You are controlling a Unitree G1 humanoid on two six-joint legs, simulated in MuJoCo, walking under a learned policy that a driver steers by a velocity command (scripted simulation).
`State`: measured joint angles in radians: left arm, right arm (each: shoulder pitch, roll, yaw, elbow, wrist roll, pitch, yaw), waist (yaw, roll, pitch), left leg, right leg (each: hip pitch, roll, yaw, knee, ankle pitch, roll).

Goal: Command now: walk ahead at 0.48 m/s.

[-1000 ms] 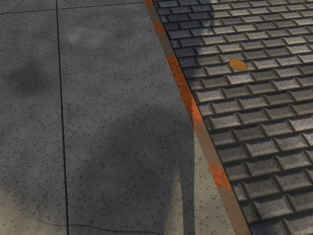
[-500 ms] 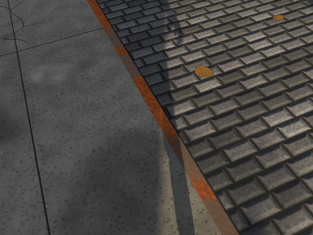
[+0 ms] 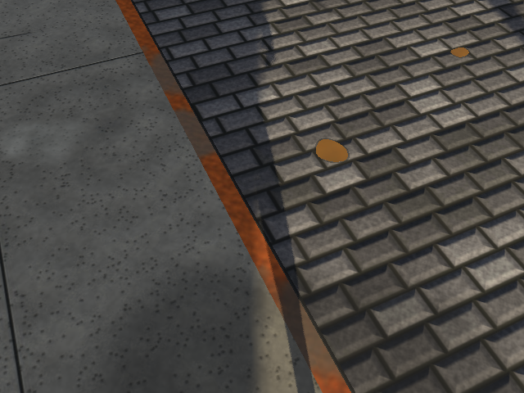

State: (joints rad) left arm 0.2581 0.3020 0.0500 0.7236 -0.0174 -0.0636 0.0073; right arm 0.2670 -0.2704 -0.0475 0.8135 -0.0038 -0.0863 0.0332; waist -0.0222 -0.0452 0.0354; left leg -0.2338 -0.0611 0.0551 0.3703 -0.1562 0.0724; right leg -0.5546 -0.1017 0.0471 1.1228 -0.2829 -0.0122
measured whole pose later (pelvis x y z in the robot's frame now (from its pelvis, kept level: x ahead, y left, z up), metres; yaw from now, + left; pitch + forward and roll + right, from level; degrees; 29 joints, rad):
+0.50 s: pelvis +0.29 -0.07 +0.00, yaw +6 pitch +1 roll -1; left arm 0.24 0.26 0.05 0.75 0.01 -0.10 -0.02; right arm 0.28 -0.32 -0.06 0.82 0.03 -0.04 0.00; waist 0.01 0.05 0.04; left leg -0.52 0.07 -0.06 1.16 -0.30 0.01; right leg -0.25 0.00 -0.11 0.41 -0.17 -0.04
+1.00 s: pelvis +0.52 +0.03 -0.01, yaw +24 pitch +2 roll -1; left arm 0.14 0.31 0.06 0.75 0.00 -0.06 0.02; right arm 0.17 -0.31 -0.08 0.67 0.01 -0.02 0.03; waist 0.00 -0.01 0.10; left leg -0.40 -0.09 0.00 0.50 -0.13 0.10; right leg -0.47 -0.05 0.05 1.24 -0.46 0.06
